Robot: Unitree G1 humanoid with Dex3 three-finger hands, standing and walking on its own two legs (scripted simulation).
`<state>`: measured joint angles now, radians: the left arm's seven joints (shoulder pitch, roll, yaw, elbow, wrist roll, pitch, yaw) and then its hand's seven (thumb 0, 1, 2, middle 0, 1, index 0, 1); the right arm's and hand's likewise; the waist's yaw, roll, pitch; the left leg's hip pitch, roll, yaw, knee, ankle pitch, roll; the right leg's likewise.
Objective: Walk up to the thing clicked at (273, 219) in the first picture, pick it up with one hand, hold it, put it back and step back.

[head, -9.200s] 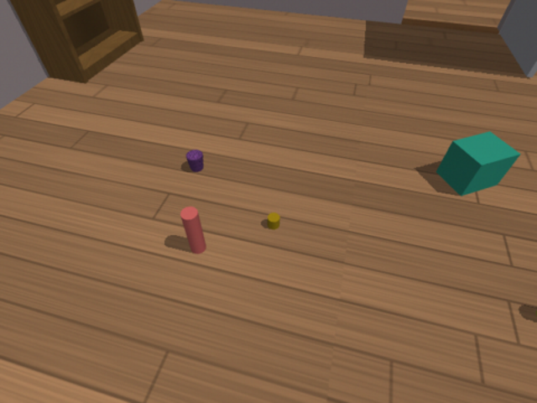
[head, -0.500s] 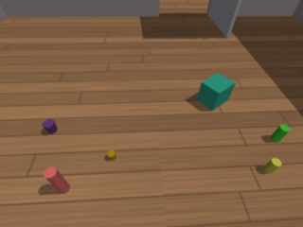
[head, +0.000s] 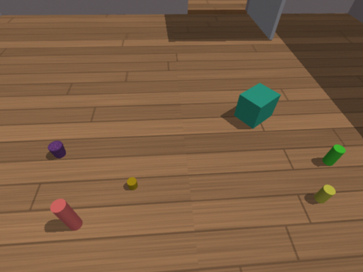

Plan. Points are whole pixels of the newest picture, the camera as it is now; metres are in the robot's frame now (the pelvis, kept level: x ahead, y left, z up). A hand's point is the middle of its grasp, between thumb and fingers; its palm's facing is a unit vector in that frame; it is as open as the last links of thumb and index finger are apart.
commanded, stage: stand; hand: left
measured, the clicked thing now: (132, 183) +0.75 +0.29 -0.75
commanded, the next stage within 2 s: walk up in 0.04 s
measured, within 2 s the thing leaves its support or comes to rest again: neither
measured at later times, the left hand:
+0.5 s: hand out of the picture +0.13 +0.33 -0.16, palm faces -0.02 -0.94 -0.35, open 7.4 cm
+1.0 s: hand (84, 204) +0.34 +0.28 -0.14, palm faces +0.01 -0.93 -0.36, open 7.4 cm
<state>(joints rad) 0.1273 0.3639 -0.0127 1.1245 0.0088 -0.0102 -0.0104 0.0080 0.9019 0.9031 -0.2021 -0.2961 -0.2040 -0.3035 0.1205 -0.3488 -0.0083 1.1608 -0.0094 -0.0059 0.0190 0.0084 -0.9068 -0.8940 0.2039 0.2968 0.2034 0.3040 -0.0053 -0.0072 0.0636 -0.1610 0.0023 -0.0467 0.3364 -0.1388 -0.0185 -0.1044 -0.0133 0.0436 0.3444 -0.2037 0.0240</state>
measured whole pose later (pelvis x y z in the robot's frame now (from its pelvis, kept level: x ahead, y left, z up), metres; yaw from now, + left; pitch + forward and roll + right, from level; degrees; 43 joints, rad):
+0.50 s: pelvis +0.11 +0.05 -0.01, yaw +1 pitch -3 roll +0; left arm 0.30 0.45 0.05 0.97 0.02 -0.02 -0.05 0.01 0.90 0.90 -0.20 -0.30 -0.20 -0.30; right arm 0.29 -0.37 -0.07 0.93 -0.03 -0.07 0.05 0.01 -0.91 -0.89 0.20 0.30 0.20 0.30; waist 0.00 -0.06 0.09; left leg -0.13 -0.01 0.05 0.44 -0.25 0.03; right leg -0.41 -0.02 0.07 0.96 -0.36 -0.02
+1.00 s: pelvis +0.28 +0.02 -0.01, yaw +3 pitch -3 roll -1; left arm 0.29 0.38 0.04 0.80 0.02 -0.06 -0.05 0.01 0.90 0.90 -0.21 -0.30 -0.21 -0.30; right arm 0.32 -0.41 -0.06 0.85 -0.02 -0.05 0.05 0.01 -0.91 -0.89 0.20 0.30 0.20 0.30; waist 0.02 0.03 0.10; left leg -0.43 0.07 0.01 0.80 -0.34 0.00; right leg -0.22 -0.01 -0.07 0.52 -0.26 -0.03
